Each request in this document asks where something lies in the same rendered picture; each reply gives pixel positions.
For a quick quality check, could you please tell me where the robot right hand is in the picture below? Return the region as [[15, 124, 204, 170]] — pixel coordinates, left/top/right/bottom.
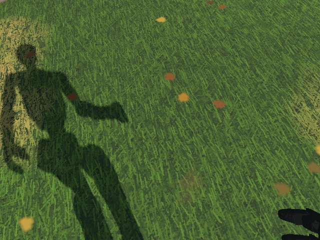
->
[[278, 208, 320, 240]]

